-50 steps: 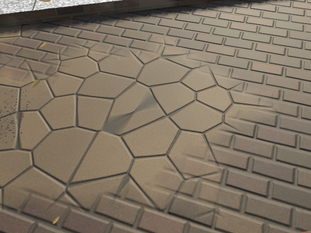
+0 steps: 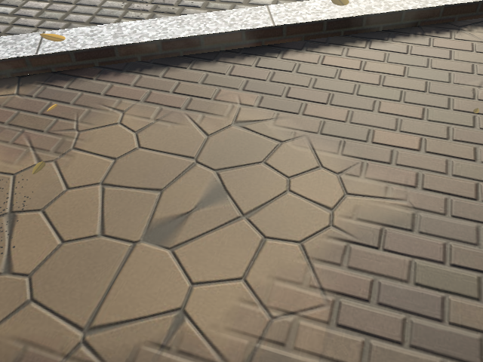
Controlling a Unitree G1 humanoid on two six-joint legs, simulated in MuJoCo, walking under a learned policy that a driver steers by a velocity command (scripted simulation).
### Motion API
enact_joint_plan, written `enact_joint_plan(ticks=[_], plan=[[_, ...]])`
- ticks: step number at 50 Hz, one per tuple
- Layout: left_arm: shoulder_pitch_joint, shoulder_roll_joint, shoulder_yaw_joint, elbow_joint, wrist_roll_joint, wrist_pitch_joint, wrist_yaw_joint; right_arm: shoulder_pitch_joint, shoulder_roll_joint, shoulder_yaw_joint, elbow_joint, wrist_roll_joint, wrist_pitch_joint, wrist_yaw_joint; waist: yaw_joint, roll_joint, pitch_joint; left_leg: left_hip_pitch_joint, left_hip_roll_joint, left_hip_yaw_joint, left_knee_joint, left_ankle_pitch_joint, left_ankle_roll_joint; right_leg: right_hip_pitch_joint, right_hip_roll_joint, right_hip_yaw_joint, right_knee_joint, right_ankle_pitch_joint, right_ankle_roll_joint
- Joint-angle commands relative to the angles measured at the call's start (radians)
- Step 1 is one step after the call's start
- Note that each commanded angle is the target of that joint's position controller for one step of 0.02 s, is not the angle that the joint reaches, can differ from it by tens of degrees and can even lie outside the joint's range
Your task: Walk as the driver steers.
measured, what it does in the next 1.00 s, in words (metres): walks ahead: left foot, then right foot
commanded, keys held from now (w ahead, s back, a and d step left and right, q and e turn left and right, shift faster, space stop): w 0.14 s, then no key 0.72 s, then w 0.14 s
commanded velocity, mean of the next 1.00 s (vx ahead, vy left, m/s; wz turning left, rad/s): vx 0.17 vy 0.00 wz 0.00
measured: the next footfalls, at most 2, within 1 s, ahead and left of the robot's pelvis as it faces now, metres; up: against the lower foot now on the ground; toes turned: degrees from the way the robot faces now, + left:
left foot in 0.34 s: +0.26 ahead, +0.08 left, +0.00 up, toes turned +3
right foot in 0.72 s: +0.27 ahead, -0.11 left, +0.00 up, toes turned -1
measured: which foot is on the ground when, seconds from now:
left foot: up 0.00-0.32, down 0.34-1.00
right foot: down 0.00-0.36, up 0.38-0.70, down 0.72-1.00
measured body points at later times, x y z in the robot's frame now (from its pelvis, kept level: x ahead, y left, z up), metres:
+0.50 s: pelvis +0.18 +0.02 +0.00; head +0.22 +0.02 +0.45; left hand +0.22 +0.26 -0.16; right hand +0.23 -0.23 -0.14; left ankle +0.22 +0.08 -0.74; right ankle +0.13 -0.10 -0.66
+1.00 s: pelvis +0.24 -0.02 +0.01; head +0.23 -0.02 +0.46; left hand +0.26 +0.22 -0.15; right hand +0.25 -0.25 -0.15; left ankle +0.21 +0.08 -0.73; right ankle +0.23 -0.11 -0.74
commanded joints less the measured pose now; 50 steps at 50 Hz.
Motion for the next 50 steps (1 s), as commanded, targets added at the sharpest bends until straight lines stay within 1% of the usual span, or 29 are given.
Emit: enact_joint_plan(ticks=[1,3,6,8,10,11,13,15,16,17,18,19,20,21,23,25,28,32,34,35,36,37,38,39,40,43,45,48,50], plan=[[0.128,0.144,0.028,0.000,-0.002,-0.014,0.007,-0.174,-0.080,-0.010,-0.129,-0.003,-0.045,0.021,0.024,-0.098,0.168,-0.542,0.036,-0.053,0.299,0.068,0.043,0.221,-0.365,0.593,-0.394,-0.433,-0.158],[0.079,0.114,0.019,-0.015,-0.014,-0.032,0.010,-0.137,-0.072,-0.009,-0.102,-0.012,-0.055,0.036,-0.014,-0.077,0.124,-0.483,0.073,-0.035,0.278,0.182,0.016,0.222,-0.293,0.424,-0.409,-0.202,-0.112],[0.132,0.081,0.006,0.014,-0.019,-0.048,0.014,-0.180,-0.056,-0.005,-0.109,-0.016,-0.039,0.040,-0.012,-0.086,0.123,-0.470,0.076,0.008,0.216,0.285,-0.030,0.225,-0.241,0.266,-0.399,0.127,-0.104],[0.143,0.078,0.000,0.026,-0.023,-0.048,0.015,-0.270,-0.036,0.004,-0.145,-0.017,-0.033,0.040,-0.002,-0.084,0.148,-0.445,0.053,0.050,0.102,0.328,-0.054,0.195,-0.210,0.188,-0.373,0.385,-0.100],[0.135,0.080,-0.006,0.036,-0.019,-0.045,0.016,-0.311,0.011,0.024,-0.166,-0.010,-0.031,0.035,0.001,-0.124,0.126,-0.282,0.003,0.109,-0.025,0.391,-0.060,0.120,-0.159,0.075,-0.316,0.682,-0.077],[0.149,0.077,-0.009,0.048,-0.019,-0.042,0.016,-0.317,0.013,0.028,-0.170,-0.006,-0.030,0.029,0.009,-0.145,0.113,-0.223,-0.014,0.125,-0.051,0.400,-0.056,0.106,-0.149,0.051,-0.290,0.759,-0.070],[0.121,0.082,-0.013,0.046,-0.010,-0.042,0.017,-0.205,-0.015,0.021,-0.124,-0.008,-0.032,0.021,-0.027,-0.171,0.048,-0.080,-0.022,0.109,0.052,0.508,-0.018,0.081,-0.179,0.030,-0.199,0.880,-0.063],[0.064,0.081,-0.016,0.032,-0.015,-0.041,0.023,-0.078,-0.056,0.010,-0.070,-0.017,-0.042,0.007,-0.079,-0.144,0.018,0.006,-0.055,0.098,0.012,0.417,0.022,0.100,-0.176,0.035,-0.049,1.030,-0.049],[0.032,0.090,-0.013,0.030,-0.022,-0.037,0.025,0.034,-0.071,0.002,-0.027,-0.019,-0.055,0.000,-0.134,-0.122,-0.001,0.092,-0.058,0.088,-0.082,0.449,0.037,0.098,-0.166,0.045,0.094,0.997,-0.042],[0.021,0.088,-0.011,0.030,-0.033,-0.037,0.026,0.139,-0.103,-0.008,0.011,-0.028,-0.073,-0.002,-0.185,-0.083,-0.027,0.209,0.000,0.028,-0.227,0.665,0.053,0.051,-0.121,0.039,0.308,0.775,-0.020],[0.128,0.003,-0.024,0.019,-0.046,-0.036,0.025,0.192,-0.202,-0.029,0.028,-0.029,-0.084,-0.005,-0.131,0.161,-0.121,0.424,0.282,-0.228,-0.212,1.141,0.166,-0.141,0.010,-0.018,0.697,0.047,0.023],[0.249,0.013,-0.016,0.059,-0.053,-0.029,0.030,0.174,-0.183,-0.020,0.008,0.003,-0.078,0.008,-0.079,0.152,-0.228,0.486,0.407,-0.459,-0.245,1.388,0.287,-0.276,0.093,0.092,0.889,-0.310,0.033],[0.192,0.053,-0.006,0.060,-0.032,-0.022,0.034,0.077,-0.150,-0.014,-0.021,0.023,-0.077,0.012,-0.062,0.054,-0.132,0.361,0.379,-0.369,-0.294,1.252,0.290,-0.322,0.033,0.144,0.888,-0.239,0.035],[0.115,0.067,0.002,0.043,-0.020,-0.019,0.029,-0.014,-0.098,-0.001,-0.042,0.017,-0.078,0.015,-0.045,0.022,-0.044,0.257,0.339,-0.309,-0.341,1.082,0.267,-0.341,-0.007,0.140,0.841,-0.186,0.037],[0.038,0.078,0.016,0.020,0.000,0.011,0.019,-0.060,-0.055,0.014,-0.043,0.014,-0.079,0.009,-0.008,0.010,0.015,0.076,0.285,-0.219,-0.426,0.893,0.222,-0.260,-0.060,0.128,0.698,-0.139,0.045],[0.037,0.014,0.006,0.024,-0.002,0.049,0.013,-0.056,-0.043,0.022,-0.028,-0.004,-0.084,0.007,0.023,0.019,0.020,-0.029,0.239,-0.130,-0.455,0.889,0.200,-0.147,-0.055,0.086,0.579,-0.113,0.051],[-0.006,-0.025,-0.009,0.019,-0.009,0.079,0.015,-0.048,-0.046,0.037,-0.009,-0.016,-0.085,-0.001,0.031,0.056,-0.017,-0.055,0.189,-0.042,-0.442,0.935,0.158,-0.028,-0.044,0.045,0.357,-0.038,0.047],[-0.012,0.008,-0.010,0.040,-0.014,0.090,0.023,-0.041,-0.053,0.048,0.002,-0.010,-0.067,0.003,0.019,0.073,-0.043,-0.055,0.207,-0.065,-0.434,0.760,0.141,0.064,-0.055,0.044,0.272,0.075,0.039],[-0.032,0.009,-0.016,0.046,-0.010,0.081,0.024,-0.082,-0.062,0.051,-0.003,0.001,-0.059,-0.001,0.030,0.055,0.002,-0.070,0.197,-0.077,-0.416,0.662,0.116,0.091,-0.056,0.035,0.137,0.076,0.037],[-0.071,-0.005,-0.023,0.031,-0.011,0.072,0.026,-0.072,-0.062,0.051,0.007,0.007,-0.045,-0.007,0.026,0.040,0.048,-0.041,0.166,-0.080,-0.408,0.559,0.083,0.078,-0.043,0.017,-0.060,0.067,0.044],[-0.059,0.027,-0.020,0.043,-0.009,0.066,0.032,-0.030,-0.051,0.052,0.018,0.003,-0.033,-0.013,0.006,0.003,0.049,-0.039,0.151,-0.095,-0.387,0.459,0.048,0.138,-0.089,0.070,-0.118,0.182,0.045],[-0.042,0.086,-0.010,0.050,-0.002,0.057,0.037,0.037,-0.037,0.050,0.026,0.006,-0.024,-0.019,-0.040,-0.083,0.043,-0.056,0.092,-0.062,-0.339,0.334,0.013,0.186,-0.192,0.175,-0.117,0.454,0.030],[-0.096,0.073,-0.020,0.048,-0.022,0.054,0.038,0.112,0.024,0.061,0.057,0.026,-0.008,-0.024,-0.087,-0.140,0.044,0.010,0.034,-0.027,-0.392,0.196,-0.016,0.103,-0.232,0.189,-0.119,0.530,-0.019],[-0.139,0.044,-0.028,0.038,-0.027,0.049,0.032,0.098,0.029,0.067,0.078,0.022,0.004,-0.030,-0.073,-0.163,0.060,0.117,0.030,-0.017,-0.405,0.215,-0.040,-0.017,-0.228,0.202,-0.170,0.385,-0.021],[-0.144,0.024,-0.034,0.038,-0.027,0.043,0.028,0.048,-0.007,0.057,0.079,0.019,0.010,-0.032,-0.055,-0.133,0.079,0.150,0.029,-0.026,-0.399,0.276,-0.044,-0.051,-0.195,0.189,-0.199,0.307,0.001],[-0.109,0.034,-0.036,0.066,-0.032,0.036,0.037,-0.007,-0.009,0.053,0.084,0.012,0.012,-0.023,-0.043,-0.099,0.076,0.169,0.065,-0.046,-0.430,0.345,-0.044,-0.025,-0.150,0.160,-0.228,0.210,0.024],[-0.069,0.068,-0.017,0.078,-0.032,0.040,0.035,0.001,-0.004,0.050,0.101,0.008,0.007,-0.021,-0.028,-0.094,0.050,0.132,0.018,0.001,-0.375,0.195,-0.034,0.022,-0.128,0.167,-0.244,-0.033,-0.004],[-0.039,0.131,0.022,0.073,-0.021,0.052,0.025,-0.004,-0.008,0.034,0.104,-0.026,0.008,-0.005,-0.009,-0.155,0.120,0.005,-0.045,0.094,-0.118,0.030,-0.024,-0.047,-0.230,0.314,-0.367,-0.453,-0.110],[-0.036,0.122,0.032,0.076,-0.015,0.046,0.023,-0.011,0.001,0.027,0.086,-0.030,-0.004,0.001,-0.015,-0.140,0.146,-0.052,0.012,0.056,0.023,0.037,-0.012,-0.073,-0.293,0.363,-0.390,-0.397,-0.166]])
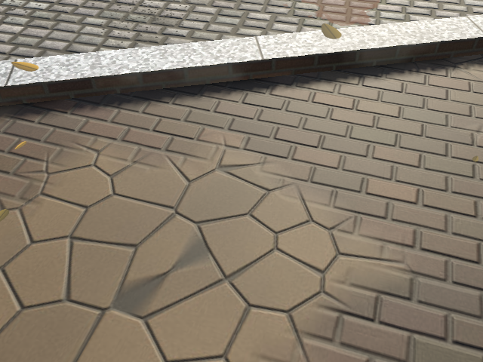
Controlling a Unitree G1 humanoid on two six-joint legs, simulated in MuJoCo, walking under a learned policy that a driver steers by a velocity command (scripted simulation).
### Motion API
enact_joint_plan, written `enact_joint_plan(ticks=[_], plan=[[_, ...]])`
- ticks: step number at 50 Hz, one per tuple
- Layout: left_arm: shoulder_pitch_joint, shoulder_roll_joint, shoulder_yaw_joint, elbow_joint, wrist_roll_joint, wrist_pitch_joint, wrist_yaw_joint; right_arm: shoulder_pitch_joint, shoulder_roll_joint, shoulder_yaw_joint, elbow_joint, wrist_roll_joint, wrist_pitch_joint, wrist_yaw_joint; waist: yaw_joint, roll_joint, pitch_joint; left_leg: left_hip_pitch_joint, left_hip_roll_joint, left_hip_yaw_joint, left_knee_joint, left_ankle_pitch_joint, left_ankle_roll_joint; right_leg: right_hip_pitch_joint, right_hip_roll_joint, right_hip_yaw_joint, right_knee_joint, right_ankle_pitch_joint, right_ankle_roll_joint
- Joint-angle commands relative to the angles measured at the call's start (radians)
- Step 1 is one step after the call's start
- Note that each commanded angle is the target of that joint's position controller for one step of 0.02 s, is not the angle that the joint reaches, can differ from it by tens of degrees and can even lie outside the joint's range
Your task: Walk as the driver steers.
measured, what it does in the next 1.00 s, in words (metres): goes down: right foot 0.11 m lower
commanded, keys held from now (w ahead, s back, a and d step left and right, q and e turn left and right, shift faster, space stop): w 0.90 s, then w+q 0.10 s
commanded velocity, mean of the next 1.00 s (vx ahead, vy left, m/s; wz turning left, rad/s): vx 0.44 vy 0.00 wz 0.01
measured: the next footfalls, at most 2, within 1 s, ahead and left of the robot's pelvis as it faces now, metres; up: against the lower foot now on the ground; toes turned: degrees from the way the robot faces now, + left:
right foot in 0.64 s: +0.42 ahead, -0.06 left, -0.11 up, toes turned -3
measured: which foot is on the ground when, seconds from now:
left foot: down 0.00-0.64, up 0.66-1.00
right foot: down 0.00-0.16, up 0.18-0.62, down 0.64-1.00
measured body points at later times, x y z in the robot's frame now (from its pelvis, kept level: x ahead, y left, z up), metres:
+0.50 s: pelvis +0.17 +0.03 -0.02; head +0.20 +0.03 +0.42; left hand +0.37 +0.25 -0.14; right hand +0.05 -0.20 -0.16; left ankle -0.02 +0.09 -0.74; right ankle +0.34 -0.09 -0.73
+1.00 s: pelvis +0.48 +0.01 -0.12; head +0.52 +0.02 +0.33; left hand +0.40 +0.24 -0.26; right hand +0.65 -0.21 -0.24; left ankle +0.65 +0.12 -0.82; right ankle +0.38 -0.06 -0.85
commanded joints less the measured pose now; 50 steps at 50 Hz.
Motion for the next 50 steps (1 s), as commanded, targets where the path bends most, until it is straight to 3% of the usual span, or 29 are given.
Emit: enact_joint_plan(ticks=[1,4,5,7,8,9,10,11,12,13,16,18,22,25,28,30,32,33,34,35,36,37,38,39,40,41,45,48,50], plan=[[0.052,0.166,0.048,-0.015,0.012,-0.014,-0.002,0.015,-0.072,-0.027,-0.040,-0.012,-0.022,0.008,0.007,-0.097,0.143,-0.155,0.036,-0.013,0.229,-0.070,0.015,-0.108,-0.305,0.355,-0.277,-0.382,-0.205],[0.016,0.155,0.053,-0.032,0.010,-0.024,-0.010,0.035,-0.051,-0.029,-0.048,0.003,-0.046,0.005,-0.017,-0.082,0.132,-0.102,0.022,0.016,0.077,-0.087,0.017,-0.094,-0.257,0.279,-0.225,-0.260,-0.197],[0.010,0.164,0.060,-0.028,0.017,-0.031,-0.009,0.100,-0.067,-0.038,-0.019,-0.006,-0.051,0.001,-0.031,-0.078,0.089,-0.023,0.037,0.017,0.115,0.039,0.020,-0.111,-0.264,0.256,-0.168,-0.159,-0.199],[-0.071,0.157,0.059,-0.048,0.009,-0.035,-0.012,0.262,-0.047,-0.040,0.030,-0.007,-0.057,-0.002,-0.123,-0.052,0.075,0.186,0.000,0.050,-0.037,0.027,0.028,-0.267,-0.206,0.176,0.002,-0.078,-0.167],[-0.128,0.129,0.052,-0.070,0.011,-0.038,-0.017,0.369,-0.063,-0.049,0.066,-0.009,-0.060,-0.006,-0.174,0.018,0.092,0.287,0.013,-0.008,-0.161,-0.035,0.043,-0.375,-0.145,0.111,0.197,-0.028,-0.135],[-0.142,0.051,0.032,-0.107,0.010,-0.048,-0.023,0.418,-0.145,-0.064,0.077,-0.021,-0.073,-0.011,-0.161,0.273,0.094,0.332,0.242,-0.355,-0.337,-0.083,0.100,-0.504,-0.001,-0.037,0.546,-0.181,-0.075],[-0.156,0.082,0.035,-0.152,0.019,-0.047,-0.024,0.383,-0.209,-0.076,0.063,0.000,-0.076,-0.010,-0.112,0.319,0.193,0.247,0.386,-0.608,-0.445,-0.120,0.204,-0.669,0.010,-0.016,0.632,-0.309,-0.068],[-0.199,0.138,0.044,-0.148,0.020,-0.049,-0.025,0.288,-0.148,-0.062,0.023,0.003,-0.085,-0.005,-0.080,0.111,0.256,0.192,0.378,-0.556,-0.467,-0.122,0.223,-0.678,-0.066,0.054,0.672,-0.194,-0.054],[-0.185,0.151,0.052,-0.134,0.014,-0.055,-0.035,0.202,-0.139,-0.058,-0.010,0.007,-0.099,-0.002,-0.042,0.014,0.249,0.187,0.346,-0.484,-0.458,-0.056,0.208,-0.664,-0.098,0.088,0.650,-0.073,-0.041],[-0.155,0.150,0.055,-0.118,0.016,-0.054,-0.044,0.175,-0.144,-0.057,-0.022,0.007,-0.106,-0.004,-0.015,-0.007,0.221,0.205,0.313,-0.411,-0.461,0.051,0.190,-0.644,-0.104,0.080,0.628,-0.021,-0.023],[-0.174,0.113,0.053,-0.119,0.031,-0.036,-0.057,0.226,-0.121,-0.049,-0.010,0.009,-0.126,-0.010,-0.018,0.021,0.157,0.243,0.237,-0.227,-0.423,0.368,0.162,-0.592,-0.087,0.020,0.598,0.093,0.017],[-0.283,0.102,0.052,-0.164,0.010,-0.046,-0.053,0.245,-0.085,-0.037,0.007,0.005,-0.144,-0.013,-0.042,0.054,0.168,0.268,0.173,-0.152,-0.411,0.380,0.126,-0.617,-0.074,0.006,0.468,0.219,0.018],[-0.367,0.060,0.032,-0.217,0.016,-0.045,-0.065,0.199,-0.079,-0.030,0.009,0.013,-0.140,-0.009,-0.062,0.060,0.181,0.107,0.114,-0.071,-0.391,0.358,0.090,-0.380,-0.051,-0.047,0.161,0.516,-0.003],[-0.409,0.091,0.033,-0.252,0.014,-0.047,-0.067,0.223,-0.092,-0.025,0.028,0.001,-0.130,-0.016,-0.092,0.042,0.193,0.160,0.137,-0.080,-0.314,0.357,0.090,-0.364,-0.067,-0.044,0.073,0.569,-0.041],[-0.422,0.107,0.029,-0.267,0.028,-0.067,-0.061,0.273,-0.111,-0.031,0.047,-0.011,-0.115,-0.025,-0.116,-0.009,0.184,0.295,0.124,-0.081,-0.138,0.441,0.096,-0.370,-0.061,-0.044,-0.051,0.533,-0.047],[-0.269,0.126,0.035,-0.213,0.034,-0.080,-0.047,0.293,-0.138,-0.038,0.057,-0.014,-0.101,-0.030,-0.066,-0.026,0.109,0.327,0.107,-0.084,0.101,0.603,0.102,-0.231,-0.036,-0.055,-0.086,0.483,-0.052],[0.093,0.179,0.063,-0.085,0.049,-0.096,-0.037,0.229,-0.135,-0.043,0.044,-0.002,-0.082,-0.035,0.104,-0.043,0.003,0.125,0.053,-0.047,0.573,0.510,0.102,0.160,-0.107,-0.021,-0.149,0.586,-0.087],[0.173,0.235,0.074,-0.057,0.061,-0.099,-0.046,0.226,-0.081,-0.042,0.022,0.015,-0.086,-0.028,0.089,-0.176,-0.086,-0.174,-0.060,-0.004,0.923,-0.226,0.082,0.422,-0.247,0.079,0.085,0.997,-0.114],[0.269,0.248,0.070,-0.059,0.048,-0.102,-0.054,0.357,-0.065,-0.044,0.023,0.070,-0.093,-0.043,0.054,-0.242,-0.301,-0.460,-0.068,-0.145,1.096,-0.402,0.076,0.790,-0.433,0.268,0.360,1.339,-0.189],[0.243,0.270,0.086,-0.075,0.018,-0.089,-0.047,0.308,-0.127,-0.045,0.005,0.090,-0.090,-0.046,0.118,-0.229,-0.404,-0.644,-0.030,-0.135,1.149,-0.314,0.062,0.840,-0.509,0.482,0.206,0.734,-0.336],[0.189,0.194,0.069,-0.097,0.036,-0.079,-0.026,0.167,-0.149,-0.049,-0.020,0.051,-0.091,-0.038,0.112,-0.097,-0.250,-0.683,0.022,-0.089,1.098,-0.169,0.051,0.623,-0.447,0.472,0.021,0.324,-0.312],[0.043,0.132,0.046,-0.123,0.029,-0.090,-0.016,0.050,-0.146,-0.054,-0.050,0.022,-0.103,-0.019,0.067,0.017,-0.104,-0.617,0.063,-0.121,0.897,0.020,0.039,0.374,-0.391,0.396,-0.089,0.183,-0.250],[0.028,0.140,0.042,-0.114,0.025,-0.102,-0.008,0.024,-0.118,-0.054,-0.062,0.002,-0.096,-0.002,0.027,-0.013,-0.023,-0.512,0.074,-0.110,0.796,0.041,0.015,0.181,-0.397,0.383,-0.119,0.353,-0.269],[0.053,0.120,0.035,-0.086,0.015,-0.113,-0.006,0.009,-0.090,-0.052,-0.067,-0.026,-0.076,0.011,-0.011,0.020,0.024,-0.427,0.094,-0.119,0.708,0.040,-0.008,0.053,-0.361,0.335,-0.131,0.449,-0.249],[0.072,0.109,0.029,-0.070,0.007,-0.121,-0.007,0.021,-0.049,-0.047,-0.064,-0.033,-0.061,0.020,-0.033,0.010,0.039,-0.373,0.099,-0.103,0.631,0.030,-0.027,-0.017,-0.322,0.284,-0.145,0.485,-0.232],[0.077,0.121,0.030,-0.066,0.007,-0.126,-0.007,0.018,-0.022,-0.039,-0.070,-0.026,-0.054,0.025,-0.047,-0.017,0.042,-0.346,0.097,-0.079,0.577,0.053,-0.037,-0.054,-0.289,0.240,-0.160,0.525,-0.222],[0.075,0.123,0.021,-0.071,0.003,-0.120,-0.021,-0.146,-0.030,-0.024,-0.150,0.004,-0.061,0.032,-0.040,-0.072,0.068,-0.256,0.082,-0.009,0.236,0.295,-0.011,-0.119,-0.186,0.079,-0.196,0.601,-0.155],[0.143,0.129,0.017,-0.050,-0.005,-0.114,-0.020,-0.247,-0.047,-0.021,-0.182,0.018,-0.064,0.032,-0.004,-0.079,0.077,-0.257,0.054,0.018,0.136,0.394,0.020,-0.007,-0.203,0.048,-0.225,0.547,-0.125],[0.188,0.135,0.018,-0.029,0.007,-0.106,-0.012,-0.297,-0.062,-0.024,-0.204,0.016,-0.063,0.032,0.010,-0.065,0.108,-0.319,0.047,0.014,0.100,0.337,0.047,0.106,-0.241,0.034,-0.212,0.551,-0.121]])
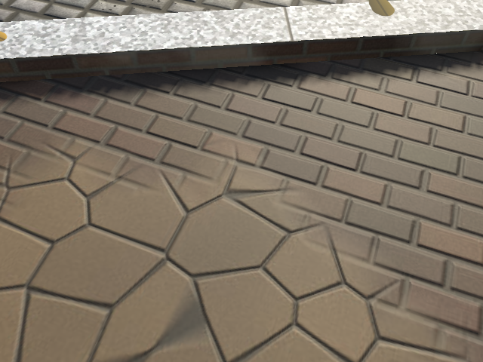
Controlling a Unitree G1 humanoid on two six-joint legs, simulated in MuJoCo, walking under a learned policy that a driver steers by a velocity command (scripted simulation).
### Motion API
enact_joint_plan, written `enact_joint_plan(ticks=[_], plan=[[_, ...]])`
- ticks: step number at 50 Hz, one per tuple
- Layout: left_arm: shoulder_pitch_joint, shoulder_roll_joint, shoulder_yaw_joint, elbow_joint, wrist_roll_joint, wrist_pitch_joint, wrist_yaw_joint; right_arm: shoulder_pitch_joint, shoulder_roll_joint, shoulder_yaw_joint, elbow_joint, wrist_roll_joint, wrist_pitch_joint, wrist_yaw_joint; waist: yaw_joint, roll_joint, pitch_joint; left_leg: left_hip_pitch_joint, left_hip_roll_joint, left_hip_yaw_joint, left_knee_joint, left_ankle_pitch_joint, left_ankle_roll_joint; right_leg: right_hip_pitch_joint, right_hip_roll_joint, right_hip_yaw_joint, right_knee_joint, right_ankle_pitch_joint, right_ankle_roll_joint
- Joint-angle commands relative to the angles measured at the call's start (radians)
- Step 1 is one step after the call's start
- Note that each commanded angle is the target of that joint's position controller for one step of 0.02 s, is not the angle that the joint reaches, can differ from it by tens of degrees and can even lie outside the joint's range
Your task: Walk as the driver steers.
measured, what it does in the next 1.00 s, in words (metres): walks ahead, turning left: left foot, then right foot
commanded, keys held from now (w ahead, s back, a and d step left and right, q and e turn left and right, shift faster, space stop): w+q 0.74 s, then w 0.26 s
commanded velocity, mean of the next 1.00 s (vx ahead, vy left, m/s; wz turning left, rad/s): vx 0.50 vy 0.00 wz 0.44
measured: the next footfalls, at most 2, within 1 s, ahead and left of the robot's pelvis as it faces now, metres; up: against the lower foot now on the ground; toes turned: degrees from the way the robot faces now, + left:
left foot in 0.12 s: +0.23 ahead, +0.09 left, +0.00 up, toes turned +6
right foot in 0.66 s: +0.57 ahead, +0.00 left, +0.00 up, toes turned +23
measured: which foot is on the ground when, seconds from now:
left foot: up 0.00-0.10, down 0.12-0.66, up 0.68-1.00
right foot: down 0.00-0.10, up 0.12-0.64, down 0.66-1.00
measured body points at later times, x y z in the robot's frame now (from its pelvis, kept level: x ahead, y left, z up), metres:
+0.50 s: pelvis +0.27 +0.05 +0.01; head +0.30 +0.08 +0.46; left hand +0.40 +0.33 -0.11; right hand +0.28 -0.22 -0.12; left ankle +0.19 +0.09 -0.74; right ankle +0.46 -0.09 -0.67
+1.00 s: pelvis +0.54 +0.09 +0.01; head +0.57 +0.10 +0.46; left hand +0.40 +0.32 -0.12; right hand +0.80 -0.05 -0.11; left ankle +0.56 +0.26 -0.68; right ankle +0.53 -0.02 -0.74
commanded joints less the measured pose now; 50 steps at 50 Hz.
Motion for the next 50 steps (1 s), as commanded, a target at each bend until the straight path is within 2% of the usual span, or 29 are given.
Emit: enact_joint_plan(ticks=[1,3,4,5,6,7,8,9,10,11,12,13,15,17,22,28,30,32,33,34,35,36,37,38,40,41,44,47,50], plan=[[0.029,0.121,0.017,-0.028,0.011,-0.006,0.013,-0.034,-0.067,-0.012,-0.057,0.002,-0.006,0.001,-0.031,-0.060,0.012,0.090,-0.033,0.029,-0.046,-0.030,0.043,-0.025,-0.319,0.076,-0.050,0.674,-0.084],[0.028,0.141,0.021,-0.024,0.019,-0.003,0.023,0.018,-0.077,-0.022,-0.048,-0.003,-0.012,-0.003,-0.061,-0.067,-0.018,0.168,-0.082,0.057,-0.079,-0.127,0.076,0.033,-0.327,0.033,0.083,0.891,-0.068],[0.022,0.151,0.023,-0.026,0.023,0.002,0.025,0.115,-0.088,-0.032,-0.017,-0.005,-0.016,-0.006,-0.100,-0.070,-0.063,0.264,-0.117,0.075,-0.107,-0.156,0.096,0.039,-0.320,0.011,0.219,0.970,-0.060],[0.006,0.157,0.024,-0.036,0.020,0.007,0.025,0.263,-0.113,-0.049,0.032,-0.011,-0.021,-0.011,-0.164,-0.058,-0.129,0.437,-0.129,0.058,-0.168,-0.138,0.126,-0.026,-0.298,-0.020,0.416,0.930,-0.040],[-0.005,0.139,0.016,-0.075,0.012,0.005,0.022,0.418,-0.204,-0.078,0.064,-0.029,-0.024,-0.020,-0.214,0.026,-0.218,0.660,0.049,-0.186,-0.190,-0.169,0.192,-0.233,-0.259,-0.060,0.718,0.639,-0.012],[0.085,0.056,0.004,-0.104,-0.014,0.000,0.000,0.456,-0.286,-0.098,0.064,-0.024,-0.011,-0.022,-0.147,0.253,-0.322,0.911,0.319,-0.740,-0.329,-0.195,0.380,-0.614,-0.037,-0.042,1.103,-0.226,0.036],[-0.039,0.140,0.023,-0.122,0.013,0.000,0.000,0.395,-0.244,-0.089,0.060,0.016,0.002,-0.013,-0.148,0.074,-0.244,0.869,0.268,-0.763,-0.403,-0.359,0.343,-0.759,-0.083,0.122,1.135,-0.198,0.019],[-0.136,0.148,0.027,-0.165,0.005,-0.012,-0.004,0.291,-0.210,-0.081,0.033,0.019,0.005,-0.014,-0.118,0.053,-0.105,0.718,0.248,-0.620,-0.427,-0.330,0.301,-0.792,-0.137,0.129,1.079,-0.089,0.018],[-0.166,0.143,0.029,-0.173,0.006,-0.019,-0.003,0.243,-0.168,-0.071,0.025,0.014,0.002,-0.013,-0.082,-0.019,-0.055,0.601,0.205,-0.541,-0.451,-0.208,0.261,-0.738,-0.168,0.130,0.999,-0.027,0.025],[-0.164,0.132,0.030,-0.175,0.014,-0.010,0.000,0.222,-0.152,-0.067,0.019,0.014,-0.005,-0.019,-0.048,-0.033,-0.035,0.516,0.162,-0.466,-0.454,-0.076,0.233,-0.673,-0.187,0.131,0.939,-0.009,0.040],[-0.147,0.117,0.027,-0.175,0.029,0.008,0.000,0.219,-0.130,-0.059,0.021,0.016,-0.013,-0.022,-0.021,-0.022,-0.050,0.458,0.129,-0.409,-0.461,0.016,0.215,-0.602,-0.197,0.133,0.896,-0.002,0.057],[-0.141,0.103,0.027,-0.180,0.034,0.024,-0.001,0.235,-0.133,-0.058,0.021,0.018,-0.023,-0.021,-0.012,-0.015,-0.064,0.437,0.111,-0.378,-0.459,0.085,0.211,-0.570,-0.195,0.127,0.864,-0.007,0.070],[-0.176,0.093,0.027,-0.204,0.035,0.044,-0.005,0.272,-0.171,-0.067,0.021,0.023,-0.032,-0.025,-0.010,-0.003,-0.071,0.417,0.083,-0.340,-0.470,0.128,0.211,-0.576,-0.190,0.109,0.798,0.025,0.097],[-0.268,0.100,0.028,-0.244,0.032,0.052,-0.007,0.316,-0.185,-0.071,0.021,0.025,-0.029,-0.028,-0.033,0.009,-0.049,0.418,0.065,-0.339,-0.492,0.089,0.198,-0.630,-0.193,0.098,0.720,0.097,0.122],[-0.446,0.113,0.028,-0.322,0.026,0.057,-0.015,0.436,-0.179,-0.071,0.019,0.020,-0.018,-0.031,-0.106,0.033,-0.039,0.539,0.053,-0.370,-0.476,0.138,0.150,-0.741,-0.180,0.102,0.561,0.243,0.142],[-0.597,0.116,0.009,-0.412,0.014,0.040,-0.023,0.510,-0.191,-0.071,0.009,0.003,-0.013,-0.044,-0.152,0.066,-0.027,0.659,0.062,-0.412,-0.384,0.303,0.152,-0.731,-0.121,0.093,0.384,0.229,0.114],[-0.552,0.137,0.010,-0.418,0.009,0.030,-0.021,0.478,-0.209,-0.076,-0.009,0.002,-0.013,-0.052,-0.117,0.083,-0.037,0.650,0.068,-0.431,-0.338,0.366,0.125,-0.620,-0.104,0.104,0.304,0.200,0.091],[-0.375,0.181,0.027,-0.373,0.005,0.017,-0.006,0.414,-0.233,-0.082,-0.033,0.004,-0.020,-0.046,-0.032,0.079,-0.112,0.573,0.031,-0.416,-0.191,0.541,0.077,-0.334,-0.053,0.084,0.231,0.150,0.057],[-0.232,0.212,0.039,-0.342,0.010,0.004,0.006,0.384,-0.232,-0.082,-0.042,0.016,-0.029,-0.034,0.045,0.031,-0.194,0.500,-0.024,-0.373,-0.007,0.508,0.054,-0.122,-0.098,0.117,0.174,0.195,0.027],[-0.067,0.287,0.057,-0.335,0.036,-0.001,0.026,0.387,-0.170,-0.065,-0.082,0.031,-0.040,-0.027,0.096,-0.072,-0.353,0.359,-0.078,-0.308,0.261,0.203,0.039,0.125,-0.334,0.341,0.165,0.010,-0.020],[-0.091,0.360,0.074,-0.344,0.051,0.015,0.025,0.515,-0.101,-0.055,-0.106,0.062,-0.031,-0.031,0.008,-0.318,-0.438,0.066,-0.229,-0.192,0.508,-0.535,0.015,0.298,-0.570,0.793,0.060,-0.007,-0.134],[-0.152,0.273,0.067,-0.353,0.032,0.029,0.017,0.506,-0.189,-0.064,-0.079,0.020,-0.014,-0.042,-0.025,-0.175,-0.332,-0.018,-0.122,-0.181,0.607,-0.474,0.026,0.180,-0.548,0.827,0.045,-0.126,-0.136],[-0.215,0.181,0.045,-0.365,0.022,0.029,0.014,0.428,-0.190,-0.066,-0.080,0.006,-0.008,-0.035,-0.028,-0.061,-0.186,-0.019,-0.083,-0.165,0.591,-0.371,0.020,0.030,-0.494,0.649,0.022,-0.094,-0.112],[-0.235,0.143,0.034,-0.357,0.026,0.024,0.009,0.379,-0.164,-0.061,-0.091,0.001,-0.007,-0.026,-0.032,-0.022,-0.111,-0.001,-0.057,-0.155,0.548,-0.316,0.011,-0.072,-0.437,0.512,-0.006,0.043,-0.095],[-0.203,0.128,0.026,-0.322,0.023,0.011,0.008,0.360,-0.140,-0.057,-0.102,-0.016,0.009,-0.006,-0.053,-0.090,-0.078,0.041,-0.032,-0.144,0.498,-0.289,0.000,-0.158,-0.355,0.345,-0.044,0.205,-0.064],[-0.179,0.140,0.028,-0.306,0.018,-0.001,0.003,0.367,-0.131,-0.056,-0.108,-0.015,0.017,0.001,-0.060,-0.132,-0.092,0.053,-0.038,-0.138,0.488,-0.290,-0.004,-0.164,-0.359,0.321,-0.043,0.297,-0.079],[-0.127,0.142,0.031,-0.273,0.008,-0.025,-0.008,0.295,-0.119,-0.048,-0.132,-0.017,0.024,0.010,-0.061,-0.114,-0.086,-0.015,-0.036,-0.140,0.428,-0.242,-0.017,-0.140,-0.351,0.237,-0.078,0.396,-0.097],[-0.096,0.143,0.029,-0.248,0.006,-0.023,-0.010,0.159,-0.109,-0.033,-0.184,-0.020,0.018,0.024,-0.046,-0.103,-0.055,-0.058,-0.024,-0.103,0.268,-0.140,-0.036,-0.135,-0.324,0.150,-0.108,0.429,-0.093],[-0.070,0.160,0.031,-0.228,-0.001,-0.017,-0.013,0.039,-0.084,-0.008,-0.221,-0.016,0.010,0.034,-0.026,-0.109,-0.042,0.044,-0.016,-0.018,0.052,-0.039,-0.041,-0.173,-0.293,0.080,-0.119,0.456,-0.075]])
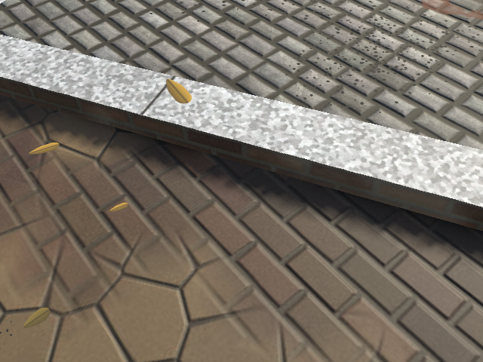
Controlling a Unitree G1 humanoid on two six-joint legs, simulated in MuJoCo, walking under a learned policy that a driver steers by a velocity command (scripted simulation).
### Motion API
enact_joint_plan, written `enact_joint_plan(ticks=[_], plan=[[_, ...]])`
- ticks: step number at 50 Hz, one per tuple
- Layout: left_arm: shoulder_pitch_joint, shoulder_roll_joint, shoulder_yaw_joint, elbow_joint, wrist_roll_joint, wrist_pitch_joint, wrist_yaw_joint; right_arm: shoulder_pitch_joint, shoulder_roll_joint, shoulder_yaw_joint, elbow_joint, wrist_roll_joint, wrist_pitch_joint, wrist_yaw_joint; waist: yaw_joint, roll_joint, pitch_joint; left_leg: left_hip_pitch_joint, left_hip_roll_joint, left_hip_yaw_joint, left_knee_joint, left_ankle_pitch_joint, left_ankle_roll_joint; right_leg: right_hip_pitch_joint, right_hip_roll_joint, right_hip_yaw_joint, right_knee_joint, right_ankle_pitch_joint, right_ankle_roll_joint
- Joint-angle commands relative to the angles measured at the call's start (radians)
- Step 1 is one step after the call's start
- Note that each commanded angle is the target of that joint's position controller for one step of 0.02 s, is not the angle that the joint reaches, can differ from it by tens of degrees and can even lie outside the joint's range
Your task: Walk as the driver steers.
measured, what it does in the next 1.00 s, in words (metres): walks ahead, turning right: left foot, then right foot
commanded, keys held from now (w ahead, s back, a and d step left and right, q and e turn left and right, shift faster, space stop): w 0.22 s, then e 0.78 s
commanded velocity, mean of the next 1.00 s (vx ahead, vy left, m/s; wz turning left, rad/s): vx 0.22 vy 0.00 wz -0.28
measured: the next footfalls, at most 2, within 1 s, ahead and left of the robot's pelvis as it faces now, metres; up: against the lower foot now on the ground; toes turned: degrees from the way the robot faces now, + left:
left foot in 0.16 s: +0.23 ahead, +0.11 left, +0.00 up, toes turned +4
right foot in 0.66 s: +0.36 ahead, -0.06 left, +0.00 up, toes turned -14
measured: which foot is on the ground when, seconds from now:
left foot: up 0.00-0.14, down 0.16-0.68, up 0.70-1.00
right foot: down 0.00-0.16, up 0.18-0.64, down 0.66-1.00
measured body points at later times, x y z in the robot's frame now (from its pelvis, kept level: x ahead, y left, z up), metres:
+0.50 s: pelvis +0.22 +0.05 +0.00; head +0.26 +0.06 +0.45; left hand +0.32 +0.29 -0.15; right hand +0.24 -0.22 -0.13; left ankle +0.19 +0.11 -0.75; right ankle +0.31 -0.09 -0.69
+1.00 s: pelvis +0.28 +0.03 -0.01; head +0.31 +0.00 +0.44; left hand +0.47 +0.26 -0.12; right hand +0.30 -0.26 -0.14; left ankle +0.35 +0.17 -0.70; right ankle +0.32 -0.05 -0.75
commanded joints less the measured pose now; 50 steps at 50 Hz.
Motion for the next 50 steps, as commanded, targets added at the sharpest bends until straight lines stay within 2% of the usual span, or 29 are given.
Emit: enact_joint_plan(ticks=[1,5,6,7,8,9,10,11,12,13,15,17,20,23,25,28,31,32,33,34,35,36,37,38,39,40,43,47,50], plan=[[-0.023,0.128,0.020,-0.047,-0.006,-0.014,-0.002,-0.096,-0.002,0.022,-0.084,0.003,-0.015,0.010,-0.021,-0.140,0.026,0.088,0.000,0.090,-0.171,0.081,-0.003,-0.068,-0.224,0.102,-0.104,0.389,-0.123],[0.039,0.159,0.027,-0.008,-0.002,0.004,0.003,-0.135,-0.036,0.020,-0.104,0.001,-0.023,-0.005,-0.020,-0.144,0.033,0.142,-0.020,0.117,-0.280,-0.004,0.040,0.045,-0.279,0.116,-0.030,0.517,-0.115],[0.040,0.165,0.027,-0.001,-0.002,0.010,0.005,-0.099,-0.044,0.016,-0.092,-0.003,-0.027,-0.011,-0.040,-0.146,0.014,0.204,-0.044,0.127,-0.312,-0.034,0.056,0.066,-0.277,0.104,0.037,0.632,-0.107],[0.038,0.166,0.026,0.005,-0.007,0.017,0.006,0.002,-0.052,0.009,-0.057,-0.009,-0.035,-0.017,-0.089,-0.126,-0.037,0.337,-0.073,0.140,-0.381,-0.015,0.076,0.063,-0.254,0.074,0.169,0.725,-0.093],[0.045,0.145,0.018,0.002,-0.010,0.021,0.008,0.154,-0.087,-0.006,-0.001,-0.021,-0.046,-0.028,-0.142,-0.090,-0.129,0.554,-0.062,0.114,-0.401,-0.006,0.103,-0.021,-0.212,0.039,0.351,0.667,-0.073],[0.029,0.101,0.002,-0.046,-0.009,0.020,0.007,0.334,-0.172,-0.029,0.026,-0.039,-0.051,-0.043,-0.208,0.039,-0.260,0.798,0.191,-0.159,-0.418,-0.073,0.158,-0.221,-0.161,-0.002,0.655,0.293,-0.048],[0.127,0.028,-0.008,-0.064,-0.026,0.023,0.003,0.343,-0.255,-0.050,0.033,-0.018,-0.039,-0.051,-0.147,0.240,-0.333,0.959,0.409,-0.590,-0.549,-0.089,0.281,-0.535,0.006,0.017,0.953,-0.336,-0.021],[0.029,0.138,0.021,-0.057,0.000,0.034,0.011,0.287,-0.197,-0.044,0.026,0.022,-0.032,-0.050,-0.152,0.059,-0.218,0.860,0.351,-0.529,-0.562,-0.112,0.259,-0.623,-0.050,0.133,1.009,-0.283,-0.034],[-0.019,0.114,0.019,-0.070,-0.010,0.030,0.006,0.193,-0.133,-0.023,0.016,0.023,-0.037,-0.050,-0.109,0.038,-0.087,0.716,0.314,-0.367,-0.579,0.058,0.232,-0.617,-0.076,0.149,0.984,-0.200,-0.037],[-0.014,0.085,0.014,-0.057,-0.016,0.031,0.007,0.145,-0.079,-0.008,0.015,0.020,-0.047,-0.047,-0.072,0.003,-0.037,0.608,0.272,-0.247,-0.601,0.271,0.198,-0.555,-0.096,0.153,0.930,-0.158,-0.029],[0.053,0.052,0.012,-0.020,0.002,0.061,0.008,0.109,-0.032,0.008,0.022,0.025,-0.065,-0.052,-0.013,0.016,-0.019,0.479,0.218,-0.068,-0.612,0.558,0.143,-0.425,-0.103,0.152,0.871,-0.138,-0.005],[0.062,0.048,0.019,-0.017,0.008,0.081,0.005,0.120,-0.049,0.004,0.034,0.027,-0.080,-0.054,0.006,0.037,-0.035,0.463,0.219,0.002,-0.607,0.728,0.156,-0.402,-0.078,0.137,0.873,-0.105,0.010],[-0.028,0.051,0.027,-0.051,0.011,0.095,-0.002,0.130,-0.064,0.001,0.041,0.029,-0.075,-0.070,0.002,0.041,-0.023,0.477,0.195,0.098,-0.612,0.730,0.142,-0.467,-0.077,0.115,0.807,-0.001,0.023],[-0.122,0.024,0.016,-0.090,0.012,0.100,-0.010,0.138,-0.061,0.003,0.048,0.030,-0.059,-0.084,-0.020,0.056,-0.013,0.483,0.171,0.174,-0.596,0.678,0.129,-0.459,-0.077,0.078,0.644,0.092,0.025],[-0.169,0.015,0.010,-0.113,0.014,0.103,-0.013,0.162,-0.071,0.000,0.059,0.030,-0.051,-0.089,-0.042,0.057,-0.018,0.508,0.181,0.195,-0.571,0.671,0.133,-0.430,-0.069,0.052,0.548,0.121,0.016],[-0.198,0.029,0.011,-0.139,0.020,0.104,-0.016,0.188,-0.091,-0.011,0.071,0.027,-0.035,-0.093,-0.059,0.059,-0.022,0.570,0.211,0.198,-0.500,0.679,0.134,-0.409,-0.050,0.027,0.463,0.069,-0.010],[-0.171,0.052,0.022,-0.153,0.021,0.100,-0.014,0.176,-0.114,-0.026,0.068,0.028,-0.015,-0.098,-0.050,0.056,-0.032,0.601,0.235,0.192,-0.357,0.717,0.120,-0.359,-0.021,0.012,0.380,-0.045,-0.053],[-0.127,0.056,0.028,-0.147,0.023,0.092,-0.011,0.167,-0.118,-0.030,0.065,0.030,-0.007,-0.099,-0.026,0.029,-0.056,0.589,0.219,0.209,-0.247,0.693,0.098,-0.293,-0.003,0.009,0.306,-0.011,-0.071],[-0.054,0.093,0.040,-0.136,0.027,0.077,-0.003,0.177,-0.126,-0.034,0.060,0.028,-0.001,-0.098,0.018,-0.052,-0.108,0.524,0.171,0.238,-0.061,0.565,0.045,-0.160,-0.031,0.078,0.203,0.217,-0.106],[0.000,0.225,0.073,-0.146,0.028,0.067,0.010,0.206,-0.083,-0.023,0.015,0.020,0.001,-0.093,0.012,-0.231,-0.187,0.305,0.066,0.261,0.226,0.021,-0.012,0.034,-0.280,0.387,0.222,0.740,-0.188],[0.009,0.279,0.094,-0.143,-0.015,0.087,0.015,0.195,-0.048,-0.014,-0.022,0.028,0.020,-0.087,0.011,-0.330,-0.284,0.110,-0.120,0.130,0.427,-0.534,-0.042,0.115,-0.425,0.662,0.155,0.880,-0.385],[-0.020,0.246,0.088,-0.158,-0.034,0.102,0.012,0.173,-0.061,-0.012,-0.011,0.009,0.034,-0.086,0.007,-0.149,-0.237,0.078,-0.044,0.024,0.473,-0.505,-0.051,0.055,-0.408,0.588,0.123,0.675,-0.378],[-0.093,0.193,0.074,-0.169,-0.023,0.114,0.018,0.122,-0.059,-0.013,-0.019,0.018,0.035,-0.083,-0.007,-0.104,-0.116,0.047,-0.029,0.019,0.453,-0.425,-0.054,-0.057,-0.354,0.521,0.089,0.499,-0.346],[-0.152,0.148,0.058,-0.176,-0.013,0.126,0.023,0.096,-0.063,-0.017,-0.020,0.022,0.032,-0.085,-0.036,-0.063,-0.032,0.048,-0.004,0.013,0.368,-0.349,-0.059,-0.147,-0.285,0.457,0.053,0.379,-0.285],[-0.191,0.130,0.053,-0.185,-0.017,0.130,0.027,0.096,-0.075,-0.020,-0.026,0.010,0.037,-0.087,-0.056,-0.085,-0.011,0.074,0.006,0.012,0.301,-0.298,-0.063,-0.193,-0.232,0.414,0.039,0.312,-0.243],[-0.206,0.127,0.052,-0.192,-0.009,0.130,0.026,0.123,-0.067,-0.019,-0.016,-0.001,0.046,-0.085,-0.064,-0.109,-0.034,0.109,-0.010,0.026,0.292,-0.269,-0.067,-0.207,-0.202,0.388,0.040,0.321,-0.228],[-0.182,0.164,0.064,-0.192,-0.005,0.117,0.014,0.138,-0.048,-0.015,-0.022,0.012,0.061,-0.082,-0.062,-0.104,-0.091,0.129,-0.026,0.018,0.213,-0.252,-0.078,-0.183,-0.179,0.393,0.045,0.295,-0.214],[-0.166,0.184,0.073,-0.200,0.001,0.128,0.013,0.072,-0.058,-0.015,-0.056,0.016,0.068,-0.087,-0.026,-0.157,-0.079,0.110,-0.033,0.002,0.083,-0.245,-0.087,-0.174,-0.168,0.475,0.007,0.000,-0.203],[-0.165,0.193,0.079,-0.208,0.007,0.136,0.010,0.048,-0.061,-0.013,-0.075,0.022,0.062,-0.089,-0.014,-0.164,-0.072,0.140,-0.050,-0.005,-0.001,-0.253,-0.080,-0.181,-0.166,0.531,0.005,-0.076,-0.196]])
Keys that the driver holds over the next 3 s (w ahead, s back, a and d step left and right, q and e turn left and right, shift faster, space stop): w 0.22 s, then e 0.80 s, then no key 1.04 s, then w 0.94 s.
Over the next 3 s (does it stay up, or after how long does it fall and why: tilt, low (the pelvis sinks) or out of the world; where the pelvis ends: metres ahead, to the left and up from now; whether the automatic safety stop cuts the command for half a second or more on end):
stays up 0.61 -0.11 -0.01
